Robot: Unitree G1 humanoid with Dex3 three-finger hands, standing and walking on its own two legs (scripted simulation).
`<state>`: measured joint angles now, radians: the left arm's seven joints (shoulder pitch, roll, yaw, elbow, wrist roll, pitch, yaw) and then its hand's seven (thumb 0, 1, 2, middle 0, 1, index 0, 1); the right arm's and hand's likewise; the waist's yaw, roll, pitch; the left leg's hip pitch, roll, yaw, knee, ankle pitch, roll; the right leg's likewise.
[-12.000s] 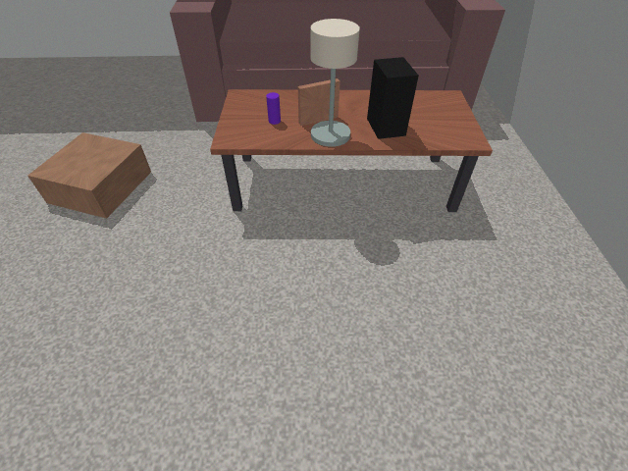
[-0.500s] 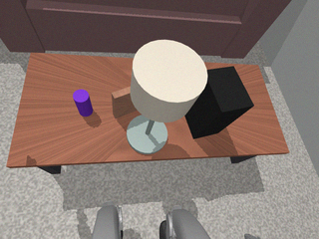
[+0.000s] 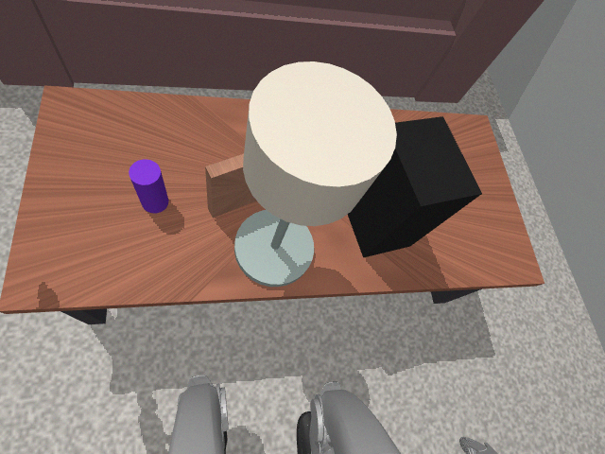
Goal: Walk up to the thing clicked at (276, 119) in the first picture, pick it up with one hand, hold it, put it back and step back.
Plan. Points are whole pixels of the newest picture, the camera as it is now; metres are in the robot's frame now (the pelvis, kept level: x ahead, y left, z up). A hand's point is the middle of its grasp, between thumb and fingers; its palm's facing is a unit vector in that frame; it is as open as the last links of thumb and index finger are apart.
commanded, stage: go down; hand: left
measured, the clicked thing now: (150, 188) +0.58 +0.22 -0.25
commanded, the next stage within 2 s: none
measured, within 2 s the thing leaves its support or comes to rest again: neither
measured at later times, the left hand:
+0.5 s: hand out of the picture +0.46 +0.40 +0.07, palm faces +0.23 -0.97 -0.02, open 17.3 cm
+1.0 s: hand out of the picture +0.47 +0.41 +0.06, palm faces +0.23 -0.97 +0.01, open 17.2 cm
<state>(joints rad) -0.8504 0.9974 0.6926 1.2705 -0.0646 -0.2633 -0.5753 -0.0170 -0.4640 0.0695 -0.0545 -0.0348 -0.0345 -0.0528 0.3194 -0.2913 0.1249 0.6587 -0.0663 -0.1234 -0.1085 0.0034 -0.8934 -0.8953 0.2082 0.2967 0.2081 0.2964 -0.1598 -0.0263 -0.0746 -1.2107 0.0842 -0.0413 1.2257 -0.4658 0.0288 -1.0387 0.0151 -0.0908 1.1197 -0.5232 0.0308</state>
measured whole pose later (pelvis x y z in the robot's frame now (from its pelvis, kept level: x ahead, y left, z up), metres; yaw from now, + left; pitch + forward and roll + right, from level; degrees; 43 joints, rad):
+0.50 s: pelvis +0.00 +0.00 -0.01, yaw -1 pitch +26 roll -8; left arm -0.92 1.04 0.71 1.29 -0.07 -0.27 -0.58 -0.02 -0.47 0.07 -0.05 -0.03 -0.03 -0.05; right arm 0.33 -0.29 0.14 0.65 -0.07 -0.11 -0.10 0.00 -0.89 -0.89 0.21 0.30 0.21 0.30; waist -0.18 -0.02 -0.07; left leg -1.25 0.09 -0.05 1.25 -0.47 0.03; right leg -1.08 0.02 -0.09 1.14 -0.53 0.03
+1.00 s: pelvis +0.00 +0.01 -0.01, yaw -1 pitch +27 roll -8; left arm -0.94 1.02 0.71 1.27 -0.09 -0.30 -0.57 -0.02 -0.47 0.06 -0.05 -0.03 -0.03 -0.05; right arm 0.32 -0.28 0.15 0.66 -0.06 -0.10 -0.09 0.00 -0.89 -0.89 0.21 0.30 0.21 0.30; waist -0.18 -0.03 -0.08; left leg -1.28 0.09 -0.05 1.28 -0.48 0.04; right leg -1.10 0.02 -0.09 1.16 -0.53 0.03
